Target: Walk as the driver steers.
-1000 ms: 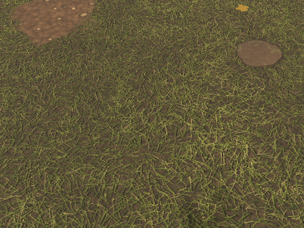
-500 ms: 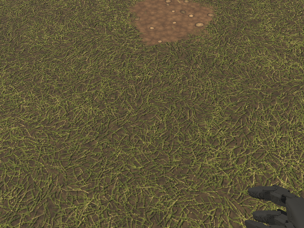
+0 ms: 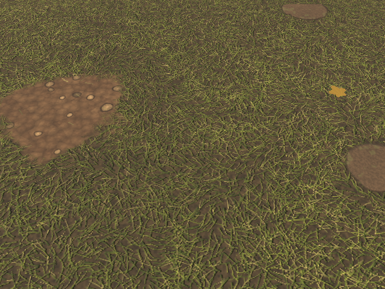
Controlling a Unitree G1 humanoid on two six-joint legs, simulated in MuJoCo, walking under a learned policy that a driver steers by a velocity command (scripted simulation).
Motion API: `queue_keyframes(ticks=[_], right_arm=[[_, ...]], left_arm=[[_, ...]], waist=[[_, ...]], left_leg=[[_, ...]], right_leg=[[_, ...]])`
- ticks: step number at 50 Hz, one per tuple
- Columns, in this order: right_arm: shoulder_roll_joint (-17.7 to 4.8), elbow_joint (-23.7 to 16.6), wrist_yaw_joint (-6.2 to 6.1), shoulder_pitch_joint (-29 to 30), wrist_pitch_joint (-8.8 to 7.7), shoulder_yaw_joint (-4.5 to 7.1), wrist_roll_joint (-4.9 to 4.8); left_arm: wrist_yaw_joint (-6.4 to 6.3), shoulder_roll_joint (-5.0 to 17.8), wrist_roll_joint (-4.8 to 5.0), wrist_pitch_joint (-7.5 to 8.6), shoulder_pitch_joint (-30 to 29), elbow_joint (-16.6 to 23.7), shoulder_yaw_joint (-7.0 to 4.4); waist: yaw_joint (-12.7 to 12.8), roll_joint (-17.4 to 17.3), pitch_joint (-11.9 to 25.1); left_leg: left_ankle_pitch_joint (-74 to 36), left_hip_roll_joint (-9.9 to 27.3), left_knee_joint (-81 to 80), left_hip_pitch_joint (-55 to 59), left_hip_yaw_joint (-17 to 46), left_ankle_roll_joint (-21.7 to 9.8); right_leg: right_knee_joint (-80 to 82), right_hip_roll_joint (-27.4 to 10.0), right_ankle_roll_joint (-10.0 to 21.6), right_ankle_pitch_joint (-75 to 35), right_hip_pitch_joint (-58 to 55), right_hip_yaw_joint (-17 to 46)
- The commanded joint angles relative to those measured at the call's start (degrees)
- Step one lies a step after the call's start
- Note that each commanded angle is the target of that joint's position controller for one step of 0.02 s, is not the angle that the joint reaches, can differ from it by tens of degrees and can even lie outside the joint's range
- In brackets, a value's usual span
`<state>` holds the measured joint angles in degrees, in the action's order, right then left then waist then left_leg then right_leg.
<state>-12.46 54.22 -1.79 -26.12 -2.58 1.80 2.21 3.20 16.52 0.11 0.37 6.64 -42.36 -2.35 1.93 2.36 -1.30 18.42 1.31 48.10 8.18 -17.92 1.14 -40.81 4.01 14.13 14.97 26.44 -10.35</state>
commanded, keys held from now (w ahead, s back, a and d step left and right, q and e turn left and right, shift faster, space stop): w+e+shift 0.20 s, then w+q+shift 0.80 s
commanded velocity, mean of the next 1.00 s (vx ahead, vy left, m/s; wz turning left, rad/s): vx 1.00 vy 0.00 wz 0.16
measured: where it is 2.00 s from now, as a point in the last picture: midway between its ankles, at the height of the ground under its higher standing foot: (181, 52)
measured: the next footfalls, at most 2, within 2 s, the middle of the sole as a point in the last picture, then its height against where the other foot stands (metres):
left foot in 0.40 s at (192, 262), level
right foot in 0.84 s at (255, 179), level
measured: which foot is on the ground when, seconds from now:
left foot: up 0.00-0.38, down 0.40-0.84, up 0.86-1.00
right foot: down 0.00-0.42, up 0.44-0.82, down 0.84-1.00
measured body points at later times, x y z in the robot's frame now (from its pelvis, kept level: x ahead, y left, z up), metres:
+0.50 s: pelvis +0.46 +0.01 +0.02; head +0.49 -0.01 +0.47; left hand +0.59 +0.28 -0.09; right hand +0.51 -0.28 -0.10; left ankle +0.56 +0.07 -0.70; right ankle +0.24 -0.03 -0.57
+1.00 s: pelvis +0.92 -0.07 +0.04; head +0.94 -0.07 +0.49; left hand +1.00 +0.22 -0.06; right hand +1.06 -0.36 -0.08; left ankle +0.82 +0.02 -0.59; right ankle +0.93 -0.20 -0.70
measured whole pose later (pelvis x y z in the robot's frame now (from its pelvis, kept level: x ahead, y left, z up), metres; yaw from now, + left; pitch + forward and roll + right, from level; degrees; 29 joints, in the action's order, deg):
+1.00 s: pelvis +0.92 -0.07 +0.04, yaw +11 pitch +2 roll -2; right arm -20.8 45.1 1.9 -16.1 -1.2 4.9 1.2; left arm -0.8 16.5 -2.7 5.7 12.8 -42.4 -1.9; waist -0.9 -2.9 -0.1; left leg 17.4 -0.1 73.3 -28.8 0.6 -5.7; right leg -27.1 -1.4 -0.8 15.0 14.3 -5.4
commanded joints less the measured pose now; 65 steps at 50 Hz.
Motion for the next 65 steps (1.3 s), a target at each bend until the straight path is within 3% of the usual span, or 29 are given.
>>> queue_keyframes(ticks=[1,2,4,6,10,13,16,18,20,21,22,23,25,29,33,38,41,42,43,44,46,50,55,58,60,62,63,64,65], right_arm=[[-3.18,-16.51,1.38,12.85,-2.48,0.05,0.19],[-5.68,-18.89,1.64,13.48,-4.53,-0.49,0.45],[-9.96,-17.77,1.77,17.27,-5.22,0.16,0.73],[-8.99,-17.30,1.83,16.88,-2.70,-0.52,2.36],[-6.16,-22.19,2.99,28.26,-0.93,-2.16,1.17],[-2.80,-22.67,3.62,31.19,-1.51,-3.36,-0.41],[-6.39,-22.38,2.99,31.40,-1.77,-1.87,-0.67],[-10.70,-19.73,2.47,22.40,-2.05,0.24,-0.81],[-14.66,-12.07,1.20,-1.56,-1.39,2.62,-1.57],[-17.67,-9.30,0.57,-11.36,-0.84,3.47,-0.97],[-20.71,-9.07,1.67,-5.00,-0.70,4.30,0.25],[-15.19,-11.69,2.78,3.93,-0.49,4.16,-0.02],[-10.02,-10.12,3.38,5.06,-0.93,3.14,-0.82],[-10.34,-6.02,2.46,0.57,-2.40,2.68,-1.91],[-11.83,-7.18,2.45,0.59,-2.78,3.65,-2.11],[-13.54,-6.39,2.41,-3.29,-2.35,4.63,-3.10],[-17.07,-6.77,2.39,-1.04,-2.33,5.46,-2.51],[-14.34,-8.23,2.63,0.85,-3.00,4.83,-2.47],[-4.67,-10.34,2.12,-1.99,-3.18,2.59,-4.11],[-8.01,-12.53,1.87,-2.61,-2.28,2.16,-4.05],[-10.25,-11.89,2.45,7.41,-0.85,2.67,-1.60],[-5.53,-15.70,4.92,13.72,2.09,1.72,-0.23],[-5.94,-22.46,6.99,23.52,2.62,0.16,-0.25],[-5.02,-22.83,7.56,28.31,1.64,-1.20,0.13],[-8.08,-21.32,6.64,26.12,1.11,-0.49,0.49],[-11.84,-16.34,5.06,10.39,0.72,1.20,1.20],[-14.68,-13.07,3.83,0.31,0.60,2.49,1.97],[-20.16,-11.98,2.60,-1.04,0.30,3.54,2.55],[-22.53,-14.42,2.16,-0.19,0.08,4.26,2.42]], left_arm=[[-1.81,15.87,-0.46,-0.55,17.63,-4.79,-5.04],[-2.27,15.86,-1.12,-0.36,17.85,-3.19,-5.61],[-3.14,9.35,-1.83,0.70,15.40,-4.03,-4.15],[-3.81,8.82,-1.03,2.87,13.43,-3.46,-3.46],[-3.38,9.44,-0.46,5.21,14.52,-3.38,-3.62],[-2.49,7.55,0.95,5.94,20.26,-6.21,-3.21],[-2.47,9.32,-0.20,6.73,21.68,-7.47,-3.30],[-3.36,12.21,-1.72,6.33,20.66,-7.72,-3.83],[-4.18,12.59,-3.69,4.90,13.47,-6.52,-4.10],[-4.21,6.27,-4.30,5.24,10.11,-4.67,-2.51],[-2.44,0.28,-0.29,6.43,22.36,-1.99,-0.62],[-3.12,4.39,-1.75,6.67,17.34,-2.65,-0.10],[-2.80,6.18,-3.09,7.16,6.05,0.28,0.15],[-1.80,3.08,-5.18,4.85,1.84,5.22,2.08],[-0.54,1.92,-3.19,5.00,-11.57,11.15,4.06],[-1.46,3.07,-2.26,5.24,-13.87,12.45,3.69],[-3.52,8.08,-2.21,6.02,3.02,8.15,1.00],[-4.85,12.07,-3.12,6.22,14.65,6.49,-0.74],[-5.50,15.28,-5.41,5.88,19.39,5.70,-1.92],[-5.01,16.12,-3.94,5.14,16.80,5.13,-2.86],[-4.32,5.28,-3.19,5.12,9.68,5.19,-0.89],[-3.54,1.94,-1.78,6.67,13.47,-0.81,-0.24],[-3.24,3.85,-1.35,7.98,9.80,-2.55,-0.57],[-2.92,5.98,-1.54,8.18,16.30,-5.59,-0.45],[-3.42,11.11,-1.32,7.25,18.07,-6.70,-1.20],[-4.29,14.85,-1.40,5.43,17.81,-7.64,-1.56],[-4.31,14.45,-0.99,4.94,16.91,-7.51,-1.38],[-3.35,5.35,-1.95,4.76,21.07,-6.01,0.22],[-3.55,4.58,1.82,5.02,25.82,-3.27,0.41]], waist=[[1.67,10.92,2.73],[3.30,6.67,8.63],[-1.02,-7.62,-2.67],[-4.35,-9.82,-5.23],[-1.70,-7.81,-7.35],[3.60,-3.51,-3.55],[4.45,0.29,-0.87],[-1.07,3.98,5.14],[-14.66,4.38,13.12],[-17.19,-5.16,15.78],[-4.11,-27.88,19.69],[-4.95,-12.39,12.57],[-4.50,1.65,4.33],[-0.65,-2.46,-2.18],[-3.48,-4.31,-6.15],[-6.23,-5.53,-1.28],[2.55,-4.94,10.40],[7.55,-2.21,17.32],[5.59,10.30,24.13],[3.26,16.15,26.31],[3.02,1.68,8.63],[-0.77,3.22,0.69],[-4.11,2.57,-3.80],[-2.21,-1.30,-7.09],[-4.71,1.41,-4.57],[-13.51,3.37,4.96],[-18.70,3.07,9.78],[-12.43,-9.83,15.99],[-9.55,-14.93,27.95]], left_leg=[[9.16,-4.83,52.17,-55.04,15.91,-0.61],[8.20,-3.04,48.94,-60.56,23.88,-0.72],[2.74,2.06,37.03,-57.87,24.24,-0.15],[1.62,4.70,29.21,-51.19,23.77,1.93],[-10.14,5.37,5.36,-41.45,18.50,4.03],[-28.77,2.44,-11.51,-33.58,13.58,-0.17],[-27.88,-0.49,-18.62,-33.47,12.08,-4.62],[-19.07,-4.07,-18.34,-27.43,12.03,-6.70],[-11.74,-3.26,-18.04,-7.73,12.93,-9.06],[-0.35,4.89,-13.13,3.69,24.68,-10.73],[9.48,16.84,-29.34,15.78,67.80,-21.18],[17.42,15.49,-34.50,10.65,68.63,-21.69],[7.69,11.30,-34.82,-4.71,54.84,-19.22],[-0.62,5.18,-38.15,-18.90,46.02,-18.98],[-10.05,0.91,-43.41,-30.37,39.65,-16.54],[-32.21,1.86,-35.90,-19.18,39.70,-11.97],[-45.54,-0.86,-10.10,-19.27,37.75,-8.51],[-33.22,-2.99,5.35,-27.26,35.26,-8.28],[9.75,-7.91,22.88,-43.72,28.70,-7.60],[7.89,-5.13,31.82,-51.25,25.04,-8.00],[-1.64,0.31,29.26,-54.11,22.87,-7.64],[-1.77,4.68,26.21,-54.49,21.91,-6.58],[-16.08,4.78,11.93,-51.40,17.58,-6.63],[-20.76,-0.73,-3.98,-37.74,12.14,-9.21],[-15.08,-5.63,-7.79,-31.17,10.07,-10.36],[-8.53,-7.41,-11.30,-12.62,12.70,-12.31],[-8.69,-3.88,-15.62,1.26,16.41,-13.27],[-1.02,12.85,-13.66,13.65,33.42,-12.14],[3.18,25.73,-23.38,22.05,61.52,-16.19]], right_leg=[[8.85,-10.25,13.52,-14.14,-39.69,40.90],[23.84,-17.98,17.14,7.44,-42.80,57.61],[30.09,-16.27,10.98,12.56,-27.26,52.94],[30.27,-11.21,8.46,3.81,-15.58,43.75],[31.75,-3.33,5.03,-13.42,-3.87,31.89],[33.60,-3.36,0.44,-29.00,-11.31,25.48],[29.81,-6.71,-2.86,-47.57,-27.23,22.18],[18.22,-9.53,-4.97,-64.82,-35.34,20.49],[-9.34,-8.35,-6.22,-65.20,-28.58,15.89],[-35.35,-2.86,-7.07,-28.75,-13.77,13.52],[-49.16,6.58,-10.56,11.17,10.54,16.14],[-47.58,-0.13,-8.80,4.46,17.45,17.68],[-38.49,-4.53,-9.47,-1.12,13.95,17.16],[-25.77,-8.18,-13.46,3.18,12.87,15.33],[-2.28,-7.50,-16.36,-11.82,4.21,10.68],[10.09,-4.06,-15.00,-19.46,-5.18,10.42],[12.50,-3.39,-12.56,-8.90,-27.43,11.46],[11.70,-12.63,-10.74,5.24,-40.70,19.70],[16.18,-30.47,-6.90,20.77,-54.65,43.97],[23.04,-33.24,-3.00,27.91,-52.50,60.99],[24.60,-26.03,-5.09,17.29,-36.16,40.86],[27.63,-21.38,-8.22,-7.69,-25.63,21.11],[33.54,-17.25,-11.04,-20.89,-18.29,2.81],[39.17,-16.19,-9.74,-34.97,-15.16,-0.84],[32.61,-17.83,-8.36,-61.04,-22.39,-0.93],[9.92,-19.14,-7.46,-72.66,-23.47,0.62],[-7.28,-16.61,-7.78,-62.24,-16.05,1.29],[-31.41,-8.40,-8.06,4.75,-2.14,4.08],[-48.12,-2.26,-8.24,13.76,11.36,15.32]])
